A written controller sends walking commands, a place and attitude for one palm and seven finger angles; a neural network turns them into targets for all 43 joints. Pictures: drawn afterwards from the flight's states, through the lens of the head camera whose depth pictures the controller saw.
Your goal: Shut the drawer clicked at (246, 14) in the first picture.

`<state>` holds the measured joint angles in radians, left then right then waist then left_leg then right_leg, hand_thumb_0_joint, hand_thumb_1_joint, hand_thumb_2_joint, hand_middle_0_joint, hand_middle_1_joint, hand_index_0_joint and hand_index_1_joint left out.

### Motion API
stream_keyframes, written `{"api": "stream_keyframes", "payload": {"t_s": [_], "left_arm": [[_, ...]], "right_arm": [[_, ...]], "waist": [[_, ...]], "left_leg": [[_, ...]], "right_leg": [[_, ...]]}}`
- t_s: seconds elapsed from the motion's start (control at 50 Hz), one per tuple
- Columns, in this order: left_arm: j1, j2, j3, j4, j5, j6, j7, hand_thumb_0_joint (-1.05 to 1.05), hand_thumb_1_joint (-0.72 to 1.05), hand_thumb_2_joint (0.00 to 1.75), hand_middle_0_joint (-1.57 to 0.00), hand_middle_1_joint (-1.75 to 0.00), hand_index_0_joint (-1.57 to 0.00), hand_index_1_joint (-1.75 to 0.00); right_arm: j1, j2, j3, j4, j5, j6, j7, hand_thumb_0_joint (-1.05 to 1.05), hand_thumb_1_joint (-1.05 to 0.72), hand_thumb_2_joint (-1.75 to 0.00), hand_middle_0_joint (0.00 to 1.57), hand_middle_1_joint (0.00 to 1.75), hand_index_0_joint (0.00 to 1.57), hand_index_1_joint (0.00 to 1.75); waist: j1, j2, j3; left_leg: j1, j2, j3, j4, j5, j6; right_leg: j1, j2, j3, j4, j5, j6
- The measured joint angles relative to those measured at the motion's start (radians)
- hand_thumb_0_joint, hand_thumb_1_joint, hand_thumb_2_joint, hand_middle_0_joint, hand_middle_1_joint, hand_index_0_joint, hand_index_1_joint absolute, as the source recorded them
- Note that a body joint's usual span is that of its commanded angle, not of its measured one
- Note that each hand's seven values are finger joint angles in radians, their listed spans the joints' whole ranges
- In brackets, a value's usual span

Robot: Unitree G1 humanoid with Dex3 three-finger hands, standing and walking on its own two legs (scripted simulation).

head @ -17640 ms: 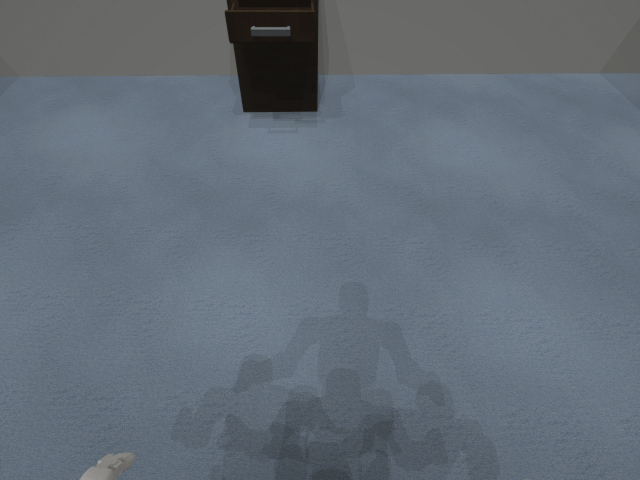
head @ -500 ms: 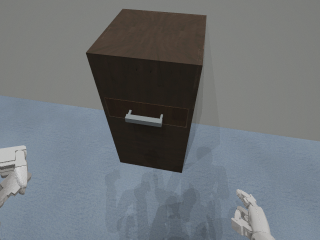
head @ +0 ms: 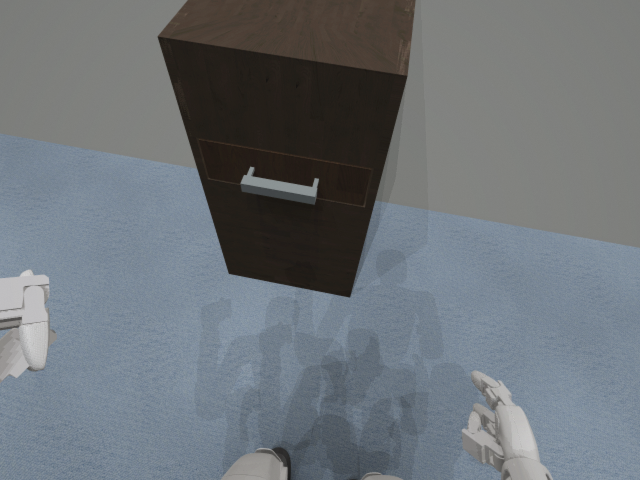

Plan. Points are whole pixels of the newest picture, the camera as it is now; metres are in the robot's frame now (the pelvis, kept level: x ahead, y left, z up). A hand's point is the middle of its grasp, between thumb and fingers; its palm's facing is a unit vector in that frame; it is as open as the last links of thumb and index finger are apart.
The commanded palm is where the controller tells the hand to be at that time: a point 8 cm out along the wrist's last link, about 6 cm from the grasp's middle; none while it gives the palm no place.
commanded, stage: step back with the hand held close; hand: left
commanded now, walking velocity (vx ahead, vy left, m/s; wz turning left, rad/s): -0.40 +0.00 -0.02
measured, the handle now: (281, 183) +0.71 +0.12 -0.20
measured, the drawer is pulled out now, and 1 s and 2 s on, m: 0.00 0.00 0.00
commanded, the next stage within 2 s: stop stepping back and stand still in 0.50 s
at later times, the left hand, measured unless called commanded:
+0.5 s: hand out of the picture +0.10 +0.21 +0.18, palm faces +0.33 -0.80 -0.50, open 3.3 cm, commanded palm +0.03 +0.26 +0.19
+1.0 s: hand out of the picture -0.03 +0.26 +0.18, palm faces +0.47 -0.79 -0.40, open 3.3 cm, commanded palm -0.08 +0.28 +0.19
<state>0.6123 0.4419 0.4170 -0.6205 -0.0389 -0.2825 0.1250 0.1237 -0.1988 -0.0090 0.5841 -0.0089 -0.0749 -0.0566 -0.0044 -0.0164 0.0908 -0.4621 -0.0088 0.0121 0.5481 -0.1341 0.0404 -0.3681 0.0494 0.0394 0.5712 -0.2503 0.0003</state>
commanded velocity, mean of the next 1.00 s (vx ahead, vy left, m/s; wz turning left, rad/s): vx -0.13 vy -0.01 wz -0.02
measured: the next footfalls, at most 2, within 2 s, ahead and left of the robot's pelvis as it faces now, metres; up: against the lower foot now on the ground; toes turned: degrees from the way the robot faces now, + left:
left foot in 0.28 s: -0.01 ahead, +0.12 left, +0.00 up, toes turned +1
right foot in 0.46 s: -0.05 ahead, -0.12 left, +0.00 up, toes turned +2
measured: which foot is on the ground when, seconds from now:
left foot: down 0.00-0.08, up 0.10-0.26, down 0.28-0.50, up 0.52-0.72, down 0.74-1.00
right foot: down 0.00-0.28, up 0.30-0.44, down 0.46-0.74, up 0.76-0.94, down 0.96-1.00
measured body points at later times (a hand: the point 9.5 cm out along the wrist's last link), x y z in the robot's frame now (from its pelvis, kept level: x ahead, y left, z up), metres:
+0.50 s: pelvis -0.10 -0.02 +0.00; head -0.06 +0.00 +0.45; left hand +0.07 +0.25 +0.21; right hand +0.08 -0.24 -0.09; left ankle -0.05 +0.12 -0.73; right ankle -0.09 -0.12 -0.73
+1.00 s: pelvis -0.21 -0.01 +0.01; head -0.22 +0.02 +0.45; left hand -0.06 +0.29 +0.20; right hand -0.05 -0.23 -0.07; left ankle -0.18 +0.09 -0.73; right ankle -0.20 -0.13 -0.73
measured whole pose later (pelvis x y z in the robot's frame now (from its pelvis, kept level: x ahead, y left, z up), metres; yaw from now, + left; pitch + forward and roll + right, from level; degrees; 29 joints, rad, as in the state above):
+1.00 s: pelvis -0.21 -0.01 +0.01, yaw +1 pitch +0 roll -2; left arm 0.59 0.37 0.39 -0.55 -0.01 -0.21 0.17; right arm 0.27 -0.18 0.02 0.63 -0.01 -0.09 -0.07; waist 0.00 -0.02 -0.05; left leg -0.33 0.01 0.01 0.58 -0.26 0.03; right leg -0.24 0.03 0.00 0.49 -0.29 -0.02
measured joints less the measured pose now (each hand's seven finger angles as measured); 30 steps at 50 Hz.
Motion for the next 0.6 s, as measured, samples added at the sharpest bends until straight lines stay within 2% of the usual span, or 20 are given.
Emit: {"api": "stream_keyframes", "payload": {"t_s": [0.06,0.1,0.14,0.18,0.22,0.28,0.3,0.34,0.4,0.46,0.5,0.52,0.56,0.6], "left_arm": [[0.023,0.000,-0.018,-0.015,0.000,0.003,-0.010,0.01,0.89,0.90,-1.41,-1.60,-1.40,-1.60],[0.033,0.006,-0.020,-0.024,0.001,0.002,-0.009,0.01,0.89,0.90,-1.41,-1.60,-1.40,-1.60],[0.028,0.005,-0.029,-0.023,-0.001,0.007,0.002,0.01,0.89,0.90,-1.41,-1.60,-1.40,-1.60],[0.018,-0.006,-0.030,-0.009,-0.001,0.012,0.013,0.01,0.89,0.90,-1.41,-1.60,-1.41,-1.60],[0.015,-0.017,-0.019,0.011,-0.001,0.012,0.023,0.01,0.89,0.90,-1.41,-1.60,-1.41,-1.60],[0.008,-0.029,-0.017,0.026,-0.003,0.016,0.034,0.01,0.89,0.90,-1.41,-1.60,-1.41,-1.60],[-0.016,-0.022,-0.019,0.039,0.001,0.020,0.033,0.01,0.89,0.90,-1.41,-1.60,-1.41,-1.60],[-0.039,-0.014,-0.021,0.059,0.003,0.027,0.029,0.01,0.89,0.90,-1.41,-1.60,-1.40,-1.60],[-0.012,-0.015,-0.014,0.031,-0.001,0.053,0.023,0.02,0.89,0.90,-1.41,-1.60,-1.40,-1.60],[0.030,-0.010,-0.005,-0.035,-0.001,0.050,0.019,0.02,0.89,0.90,-1.41,-1.60,-1.40,-1.60],[0.028,-0.009,-0.001,-0.059,0.009,0.030,0.014,0.02,0.89,0.90,-1.41,-1.60,-1.40,-1.60],[0.009,-0.012,-0.010,-0.055,0.013,0.020,0.010,0.02,0.89,0.90,-1.41,-1.60,-1.40,-1.60],[-0.028,-0.013,-0.029,-0.027,0.021,0.014,0.007,0.01,0.89,0.90,-1.41,-1.60,-1.41,-1.60],[-0.032,-0.013,-0.032,0.012,0.024,0.023,0.007,0.01,0.89,0.90,-1.41,-1.60,-1.41,-1.60]], "right_arm": [[-0.014,0.001,0.000,-0.015,0.003,0.006,0.003,0.01,-0.90,-0.90,0.20,0.30,0.20,0.30],[-0.011,0.001,-0.007,-0.020,0.009,0.017,0.004,0.01,-0.90,-0.90,0.20,0.30,0.20,0.30],[0.000,0.000,-0.022,-0.008,0.011,0.034,0.004,0.01,-0.90,-0.90,0.20,0.30,0.20,0.30],[0.015,0.000,-0.031,0.007,0.009,0.056,-0.001,0.01,-0.90,-0.90,0.20,0.30,0.20,0.30],[0.028,-0.002,-0.028,0.011,0.010,0.073,-0.008,0.01,-0.91,-0.90,0.20,0.30,0.20,0.30],[0.036,-0.026,-0.027,-0.003,0.011,0.066,-0.023,0.01,-0.91,-0.90,0.20,0.30,0.20,0.30],[0.028,-0.017,-0.033,0.008,0.009,0.058,-0.029,0.01,-0.91,-0.90,0.20,0.30,0.20,0.30],[0.023,0.007,-0.033,0.026,0.005,0.036,-0.025,0.01,-0.91,-0.90,0.20,0.30,0.20,0.30],[0.044,0.033,-0.015,0.027,-0.007,-0.004,-0.006,0.01,-0.91,-0.90,0.20,0.30,0.20,0.30],[0.060,0.048,0.004,0.023,-0.009,-0.026,0.016,0.01,-0.91,-0.90,0.20,0.30,0.20,0.30],[0.046,0.050,0.011,0.027,-0.009,-0.021,0.022,0.01,-0.90,-0.90,0.20,0.30,0.20,0.30],[0.033,0.046,0.009,0.034,-0.009,-0.013,0.022,0.01,-0.90,-0.90,0.20,0.30,0.20,0.30],[0.012,0.040,-0.001,0.051,-0.005,0.009,0.019,0.01,-0.90,-0.90,0.20,0.30,0.20,0.30],[0.002,0.037,-0.011,0.061,0.001,0.040,0.016,0.01,-0.90,-0.90,0.20,0.30,0.20,0.30]], "waist": [[-0.002,0.015,-0.003],[-0.008,0.018,-0.019],[-0.010,0.008,-0.045],[-0.011,-0.012,-0.073],[-0.013,-0.031,-0.094],[-0.031,-0.006,-0.098],[-0.034,-0.024,-0.081],[-0.019,-0.052,-0.054],[-0.004,-0.043,-0.054],[0.008,-0.028,-0.067],[0.017,-0.015,-0.070],[0.014,-0.004,-0.064],[-0.002,0.000,-0.056],[-0.016,-0.013,-0.065]], "left_leg": [[-0.012,0.014,-0.007,0.011,0.009,-0.009],[-0.040,0.011,-0.021,0.066,-0.085,-0.018],[-0.077,-0.013,-0.039,0.228,-0.204,-0.034],[-0.074,-0.026,-0.034,0.336,-0.248,-0.041],[-0.009,-0.018,-0.024,0.265,-0.236,-0.041],[0.108,0.023,-0.043,0.009,-0.149,-0.020],[0.094,0.006,-0.044,0.017,-0.149,-0.022],[0.084,-0.006,-0.035,0.022,-0.127,-0.034],[0.074,0.019,-0.033,0.008,-0.095,-0.049],[0.054,0.047,-0.023,0.027,-0.090,-0.064],[0.021,0.067,-0.017,0.062,-0.097,-0.069],[-0.001,0.066,-0.029,0.098,-0.147,-0.067],[-0.052,0.032,-0.046,0.235,-0.249,-0.062],[-0.071,0.000,-0.031,0.334,-0.280,-0.063]], "right_leg": [[-0.009,0.014,-0.008,0.007,0.013,-0.009],[-0.015,0.016,-0.016,0.000,0.024,-0.018],[-0.016,0.002,-0.021,-0.025,0.043,-0.025],[-0.014,-0.018,-0.018,-0.062,0.070,-0.022],[-0.022,-0.033,-0.013,-0.088,0.096,-0.015],[-0.079,-0.028,-0.039,-0.039,0.093,0.000],[-0.105,-0.036,-0.025,0.014,0.053,0.008],[-0.135,-0.022,0.008,0.131,-0.058,0.015],[-0.114,0.004,-0.017,0.191,-0.116,0.015],[-0.005,-0.003,-0.038,0.079,-0.021,0.017],[0.019,0.017,-0.031,0.004,-0.053,-0.025],[0.010,0.024,-0.035,-0.002,-0.037,-0.041],[0.004,0.014,-0.043,-0.036,0.021,-0.046],[0.004,-0.005,-0.034,-0.083,0.068,-0.038]]}}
